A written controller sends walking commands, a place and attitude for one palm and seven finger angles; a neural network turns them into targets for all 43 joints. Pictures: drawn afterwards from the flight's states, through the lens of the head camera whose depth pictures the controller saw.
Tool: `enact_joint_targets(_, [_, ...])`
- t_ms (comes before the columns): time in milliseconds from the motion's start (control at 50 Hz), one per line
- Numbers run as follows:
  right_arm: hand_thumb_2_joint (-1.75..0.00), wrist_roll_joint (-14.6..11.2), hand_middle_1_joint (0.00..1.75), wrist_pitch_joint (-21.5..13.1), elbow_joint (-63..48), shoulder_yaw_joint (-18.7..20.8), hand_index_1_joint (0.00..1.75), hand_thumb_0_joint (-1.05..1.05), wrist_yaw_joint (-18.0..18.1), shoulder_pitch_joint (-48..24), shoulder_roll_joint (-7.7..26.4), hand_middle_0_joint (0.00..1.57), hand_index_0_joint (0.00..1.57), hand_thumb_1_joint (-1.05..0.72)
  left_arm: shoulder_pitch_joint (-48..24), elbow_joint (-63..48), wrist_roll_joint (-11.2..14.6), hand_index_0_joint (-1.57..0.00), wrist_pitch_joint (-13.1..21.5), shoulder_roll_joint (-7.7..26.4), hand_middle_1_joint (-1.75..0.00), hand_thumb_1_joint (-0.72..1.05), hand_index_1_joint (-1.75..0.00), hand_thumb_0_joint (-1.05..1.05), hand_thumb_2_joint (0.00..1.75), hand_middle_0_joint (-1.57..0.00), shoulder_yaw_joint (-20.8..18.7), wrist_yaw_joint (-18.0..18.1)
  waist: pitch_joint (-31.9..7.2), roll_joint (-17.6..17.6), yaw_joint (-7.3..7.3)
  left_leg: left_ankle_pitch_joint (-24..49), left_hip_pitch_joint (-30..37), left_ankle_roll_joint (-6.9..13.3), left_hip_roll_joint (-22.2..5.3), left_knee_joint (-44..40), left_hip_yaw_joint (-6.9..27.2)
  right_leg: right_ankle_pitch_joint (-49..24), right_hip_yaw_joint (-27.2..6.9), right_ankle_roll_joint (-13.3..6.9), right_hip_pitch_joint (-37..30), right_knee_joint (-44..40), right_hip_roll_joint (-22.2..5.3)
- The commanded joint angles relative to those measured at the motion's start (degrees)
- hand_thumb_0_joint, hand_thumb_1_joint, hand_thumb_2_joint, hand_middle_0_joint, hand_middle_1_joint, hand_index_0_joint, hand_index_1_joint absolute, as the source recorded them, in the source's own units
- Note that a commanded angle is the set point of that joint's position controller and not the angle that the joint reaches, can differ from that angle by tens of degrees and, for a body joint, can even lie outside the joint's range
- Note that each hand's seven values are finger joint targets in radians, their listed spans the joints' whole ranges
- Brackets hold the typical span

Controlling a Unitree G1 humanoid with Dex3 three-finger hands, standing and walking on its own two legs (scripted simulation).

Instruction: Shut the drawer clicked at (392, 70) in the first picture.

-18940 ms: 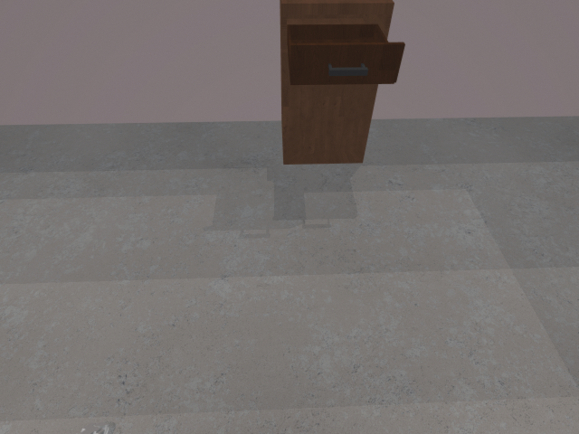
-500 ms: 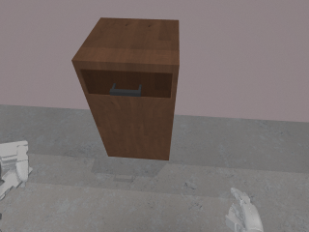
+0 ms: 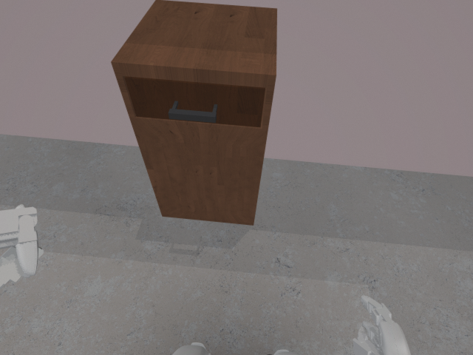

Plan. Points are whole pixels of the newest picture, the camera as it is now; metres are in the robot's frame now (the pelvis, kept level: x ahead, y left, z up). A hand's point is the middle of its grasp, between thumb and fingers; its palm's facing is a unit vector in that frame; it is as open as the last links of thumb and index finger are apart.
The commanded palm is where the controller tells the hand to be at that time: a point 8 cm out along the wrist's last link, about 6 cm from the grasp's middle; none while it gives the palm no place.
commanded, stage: step back with the hand held close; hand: left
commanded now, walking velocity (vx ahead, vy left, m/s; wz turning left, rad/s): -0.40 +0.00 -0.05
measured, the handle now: (194, 110) +0.75 +0.16 -0.06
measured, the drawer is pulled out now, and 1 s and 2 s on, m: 0.00 0.00 0.00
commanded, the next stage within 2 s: stop stepping back and stand still in 0.34 s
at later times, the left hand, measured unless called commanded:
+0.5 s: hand out of the picture +0.12 +0.23 +0.19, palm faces +0.29 -0.85 -0.45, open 3.3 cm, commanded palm +0.06 +0.29 +0.19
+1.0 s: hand out of the picture +0.08 +0.29 +0.18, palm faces +0.41 -0.84 -0.36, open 3.3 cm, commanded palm +0.03 +0.33 +0.19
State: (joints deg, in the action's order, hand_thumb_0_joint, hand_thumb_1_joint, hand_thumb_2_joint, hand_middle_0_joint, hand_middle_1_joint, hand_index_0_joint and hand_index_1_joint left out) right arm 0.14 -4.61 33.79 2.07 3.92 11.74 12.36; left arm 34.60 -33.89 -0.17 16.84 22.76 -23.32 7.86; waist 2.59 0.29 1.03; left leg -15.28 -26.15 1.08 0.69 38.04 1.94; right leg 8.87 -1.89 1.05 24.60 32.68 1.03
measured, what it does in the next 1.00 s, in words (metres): walks backwards: right foot, then left foot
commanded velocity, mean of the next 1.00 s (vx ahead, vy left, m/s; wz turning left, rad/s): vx -0.09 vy -0.04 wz -0.03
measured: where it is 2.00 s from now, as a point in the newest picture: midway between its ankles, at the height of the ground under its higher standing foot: outside the picture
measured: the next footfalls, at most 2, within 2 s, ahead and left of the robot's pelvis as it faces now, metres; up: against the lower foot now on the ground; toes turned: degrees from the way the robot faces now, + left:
right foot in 0.30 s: -0.06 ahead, -0.06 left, +0.00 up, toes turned -6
left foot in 1.00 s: -0.07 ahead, +0.16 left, +0.00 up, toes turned +2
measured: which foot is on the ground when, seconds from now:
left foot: down 0.00-0.80, up 0.82-0.98, down 1.00-1.00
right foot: down 0.00-0.12, up 0.14-0.28, down 0.30-1.00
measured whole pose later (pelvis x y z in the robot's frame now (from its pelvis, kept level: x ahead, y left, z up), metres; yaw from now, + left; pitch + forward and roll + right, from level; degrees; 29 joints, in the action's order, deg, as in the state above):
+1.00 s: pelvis -0.11 +0.05 +0.00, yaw -2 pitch +0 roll -2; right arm 0.6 -6.0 37.5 -1.0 5.4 15.4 11.1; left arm 32.0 -32.4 1.4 10.6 21.5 -20.9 9.1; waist -5.2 -1.6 -0.2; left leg -18.9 -18.3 1.2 -2.3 34.3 -0.9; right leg 18.1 5.9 -1.9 17.2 34.7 0.6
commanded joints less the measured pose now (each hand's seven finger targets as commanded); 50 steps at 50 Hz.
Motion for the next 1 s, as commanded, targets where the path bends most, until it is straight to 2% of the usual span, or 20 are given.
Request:
enact_joint_targets(0, [-0.90, 0.5, 0.30, -1.5, -7.4, 2.5, 0.30, 0.00, 0.4, -3.9, 5.7, 0.20, 0.20, -0.90, -0.5, -10.9, 2.0, -1.40, 3.2, 9.9, -1.60, 0.90, -1.60, 0.00, 0.90, -1.40, -7.0, 2.3, -10.1, -8.5, 0.53, -4.6, 10.0, -0.4, 0.7, 2.2, -1.3, 11.5, -9.5, -5.5, 4.4, -17.1, -11.9])
enact_joint_targets(60, [-0.90, 0.3, 0.30, -1.3, -8.0, 2.4, 0.30, 0.00, 1.4, -5.1, 6.8, 0.20, 0.20, -0.90, -0.4, -11.2, 1.9, -1.40, 3.9, 9.7, -1.60, 0.90, -1.60, 0.00, 0.90, -1.40, -7.1, 2.7, -6.8, 1.8, 0.86, -10.8, 5.8, 1.7, -4.2, -11.0, 5.3, 15.9, -3.1, -2.0, 4.3, -9.8, -4.7])
enact_joint_targets(100, [-0.90, 0.3, 0.30, -2.8, -9.5, 2.2, 0.30, 0.00, 1.8, -6.3, 8.5, 0.20, 0.20, -0.90, -0.6, -11.8, 0.8, -1.40, 4.6, 8.3, -1.60, 0.90, -1.60, 0.00, 0.90, -1.40, -7.6, 2.4, -7.2, 15.2, 0.47, -28.9, -17.2, 7.0, -15.0, -29.5, 17.4, 9.3, 1.0, 0.8, -16.9, 12.6, 4.3])
enact_joint_targets(120, [-0.90, 0.4, 0.30, -3.6, -9.6, 2.5, 0.30, 0.00, 2.0, -6.5, 8.0, 0.20, 0.20, -0.90, -1.7, -13.2, 0.3, -1.40, 4.8, 8.8, -1.60, 0.90, -1.60, 0.00, 0.90, -1.40, -8.1, 2.0, -8.6, 16.2, -0.43, -29.4, -21.8, 9.0, -18.5, -31.8, 20.7, 7.8, 0.4, 0.8, -21.8, 21.1, 5.6])
enact_joint_targets(160, [-0.90, 0.5, 0.30, -4.8, -9.2, 3.0, 0.30, 0.00, 1.5, -6.2, 7.5, 0.20, 0.20, -0.90, -0.9, -12.2, 0.3, -1.40, 4.7, 8.9, -1.60, 0.90, -1.60, 0.00, 0.90, -1.40, -7.9, 1.4, -9.2, 9.9, -0.94, -21.8, -17.0, 9.2, -18.3, -27.2, 17.4, 12.4, -1.7, 0.4, -18.6, 22.0, 5.0])
enact_joint_targets(220, [-0.90, 1.3, 0.30, -5.9, -7.4, 2.4, 0.30, 0.00, 0.5, -5.5, 7.0, 0.20, 0.20, -0.90, 1.3, -11.2, 1.8, -1.40, 4.4, 7.3, -1.60, 0.90, -1.60, 0.00, 0.90, -1.40, -5.5, 0.6, -6.7, 10.5, -0.96, -15.3, -7.5, 5.9, -14.8, -23.3, 11.6, 17.0, 0.0, -1.4, -13.3, 5.3, 3.4])
enact_joint_targets(300, [-0.90, 2.5, 0.30, -5.7, -3.9, 1.1, 0.30, 0.00, 0.1, -4.5, 5.6, 0.20, 0.20, -0.90, -4.3, -12.1, 2.7, -1.40, 6.6, 10.9, -1.60, 0.90, -1.60, 0.00, 0.90, -1.40, -6.3, 0.2, -8.8, 2.0, 0.26, 8.7, 14.7, -0.8, -6.5, -9.3, 0.8, -1.0, -10.1, -5.1, 1.6, -13.9, -6.2])
enact_joint_targets(320, [-0.90, 2.3, 0.30, -5.2, -3.4, 1.0, 0.30, 0.00, 0.4, -2.6, 4.3, 0.20, 0.20, -0.90, -5.3, -11.7, 2.3, -1.40, 6.8, 10.6, -1.60, 0.90, -1.60, 0.00, 0.90, -1.40, -5.7, 0.4, -13.7, 2.3, 1.20, 23.6, 23.1, -1.2, -5.0, -7.5, -3.2, -19.3, -9.2, -3.7, 1.4, -12.7, -7.5])
enact_joint_targets(340, [-0.90, 0.9, 0.30, -5.4, -3.5, 1.6, 0.30, 0.00, 0.5, -3.5, 4.5, 0.20, 0.20, -0.90, -8.1, -14.0, 2.2, -1.40, 6.4, 10.1, -1.60, 0.90, -1.60, 0.00, 0.90, -1.40, -3.6, 0.2, -19.0, -5.5, 1.09, 24.8, 26.5, -1.1, -4.1, -5.5, -4.2, -26.4, -4.7, 0.6, -1.8, -10.5, -5.3])
enact_joint_targets(440, [-0.90, 0.3, 0.30, -4.2, -7.2, 1.5, 0.30, 0.00, 1.1, -6.6, 5.8, 0.20, 0.20, -0.90, -0.1, -11.0, 4.1, -1.40, 4.9, 11.7, -1.60, 0.90, -1.60, 0.00, 0.90, -1.40, -6.8, -0.3, -7.6, 0.5, 0.48, 4.3, 23.6, -1.7, -3.1, -4.4, -1.6, 9.7, -5.4, -3.0, 10.5, -16.8, -5.5])
enact_joint_targets(520, [-0.90, 0.1, 0.30, -3.2, -7.4, 0.9, 0.30, 0.00, 1.9, -5.2, 5.7, 0.20, 0.20, -0.90, 0.5, -8.1, 4.4, -1.40, 2.3, 10.0, -1.60, 0.90, -1.60, 0.00, 0.90, -1.40, -5.9, 0.2, -1.4, -2.6, 0.98, -1.3, 23.4, -2.8, -2.9, -0.6, 0.1, 28.6, -4.3, -5.3, 18.2, -18.7, -5.0])
enact_joint_targets(560, [-0.90, 0.1, 0.30, -4.3, -7.4, 0.5, 0.30, 0.00, 2.5, -4.8, 6.2, 0.20, 0.20, -0.90, -1.8, -9.0, 4.2, -1.40, 1.7, 9.9, -1.60, 0.90, -1.60, 0.00, 0.90, -1.40, -5.8, 0.3, -0.4, 1.6, 1.12, -4.5, 21.8, -2.5, -4.7, -7.9, 3.1, 26.9, -1.0, -3.7, 14.8, -14.1, -1.9])
enact_joint_targets(640, [-0.90, 0.7, 0.30, -7.0, -8.2, 0.3, 0.30, 0.00, 2.7, -5.9, 7.4, 0.20, 0.20, -0.90, -5.2, -14.2, 3.2, -1.40, 1.1, 9.3, -1.60, 0.90, -1.60, 0.00, 0.90, -1.40, -4.9, 0.8, -4.2, 18.5, -0.66, -35.5, 5.7, -3.5, -14.4, -40.9, 20.5, 23.8, 3.8, -1.2, -8.2, 11.0, 7.7])
enact_joint_targets(740, [-0.90, 1.2, 0.30, -6.2, -8.7, 0.8, 0.30, 0.00, 0.2, -4.4, 5.7, 0.20, 0.20, -0.90, 4.8, -15.3, 3.0, -1.40, -2.1, 9.4, -1.60, 0.90, -1.60, 0.00, 0.90, -1.40, -4.9, 0.8, -11.4, 10.6, -1.96, -15.3, 7.6, -3.6, -6.7, -25.2, -1.2, 20.3, 6.3, -3.7, -18.8, -7.3, 4.2])
enact_joint_targets(760, [-0.90, 1.1, 0.30, -5.0, -8.1, 1.0, 0.30, 0.00, 0.0, -4.0, 5.4, 0.20, 0.20, -0.90, 5.4, -16.5, 2.7, -1.40, -2.8, 10.2, -1.60, 0.90, -1.60, 0.00, 0.90, -1.40, -4.8, 0.6, -11.0, 0.4, -1.25, -8.2, 12.5, -4.3, -1.3, -6.9, -7.6, 22.7, -0.8, -6.2, -8.9, -16.7, -3.3])
enact_joint_targets(780, [-0.90, 1.4, 0.30, -3.7, -7.1, 1.6, 0.30, 0.00, 0.1, -3.9, 5.9, 0.20, 0.20, -0.90, 4.2, -18.8, 2.9, -1.40, -3.3, 11.7, -1.60, 0.90, -1.60, 0.00, 0.90, -1.40, -6.2, 0.5, -9.1, -7.7, -1.07, -3.7, 15.6, -3.7, 1.2, 13.0, -6.2, 30.7, -13.7, -10.4, 7.4, -24.3, -13.5])
enact_joint_targets(800, [-0.90, 2.3, 0.30, -2.6, -5.8, 1.0, 0.30, 0.00, -0.2, -3.6, 5.2, 0.20, 0.20, -0.90, -0.8, -19.6, 2.8, -1.40, -3.5, 12.0, -1.60, 0.90, -1.60, 0.00, 0.90, -1.40, -7.3, 0.7, -6.9, -8.5, -0.39, -2.9, 9.5, -3.1, 0.1, 23.4, -3.8, 25.3, -13.5, -13.6, 10.6, -23.1, -18.6])
enact_joint_targets(840, [-0.90, 1.4, 0.30, -2.5, -5.4, 0.0, 0.30, 0.00, 0.4, -3.5, 4.0, 0.20, 0.20, -0.90, -5.4, -11.4, 3.3, -1.40, -4.4, 10.4, -1.60, 0.90, -1.60, 0.00, 0.90, -1.40, -6.3, 1.1, -3.2, -11.8, 1.01, -5.3, 4.5, -2.7, -2.2, 23.7, -0.4, 42.1, -13.8, -11.3, 12.5, -25.0, -17.0])
enact_joint_targets(920, [-0.90, 0.6, 0.30, -4.5, -4.0, -1.3, 0.30, 0.00, 2.3, -4.2, 5.2, 0.20, 0.20, -0.90, -9.5, -4.8, 1.6, -1.40, -3.9, 6.8, -1.60, 0.90, -1.60, 0.00, 0.90, -1.40, -2.1, 2.3, 1.3, -0.8, 0.82, -7.5, 11.2, 0.7, -3.9, -8.4, -3.6, 28.9, -4.1, -7.0, 4.4, -14.6, -11.4])
enact_joint_targets(980, [-0.90, -0.1, 0.30, -6.6, -6.8, -1.0, 0.30, 0.00, 2.3, -3.4, 7.1, 0.20, 0.20, -0.90, -9.2, -11.8, 1.1, -1.40, -2.0, 7.6, -1.60, 0.90, -1.60, 0.00, 0.90, -1.40, -1.8, 2.1, -2.9, 14.1, -0.42, -4.3, 15.6, 6.1, -16.5, -22.3, 16.8, 13.0, 4.3, -1.1, 2.3, 8.4, -0.9])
